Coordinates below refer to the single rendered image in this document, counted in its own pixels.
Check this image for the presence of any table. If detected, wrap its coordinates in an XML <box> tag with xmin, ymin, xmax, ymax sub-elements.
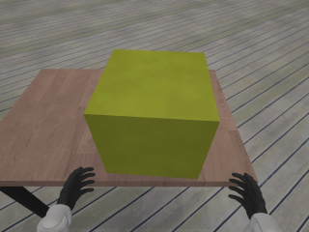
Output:
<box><xmin>0</xmin><ymin>69</ymin><xmax>259</xmax><ymax>218</ymax></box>

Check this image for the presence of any robot left hand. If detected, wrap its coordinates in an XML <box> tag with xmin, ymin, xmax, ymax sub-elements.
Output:
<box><xmin>56</xmin><ymin>166</ymin><xmax>96</xmax><ymax>211</ymax></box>

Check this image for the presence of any robot left forearm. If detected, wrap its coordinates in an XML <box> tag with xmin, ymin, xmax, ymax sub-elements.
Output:
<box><xmin>37</xmin><ymin>204</ymin><xmax>72</xmax><ymax>232</ymax></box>

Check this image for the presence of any carton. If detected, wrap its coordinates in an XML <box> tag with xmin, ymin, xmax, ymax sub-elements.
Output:
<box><xmin>83</xmin><ymin>49</ymin><xmax>220</xmax><ymax>180</ymax></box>

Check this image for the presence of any robot right hand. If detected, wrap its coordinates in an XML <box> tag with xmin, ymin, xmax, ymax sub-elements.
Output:
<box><xmin>228</xmin><ymin>173</ymin><xmax>267</xmax><ymax>219</ymax></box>

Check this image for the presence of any robot right forearm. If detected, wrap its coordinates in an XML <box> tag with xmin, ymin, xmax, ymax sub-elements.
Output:
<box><xmin>248</xmin><ymin>213</ymin><xmax>282</xmax><ymax>232</ymax></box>

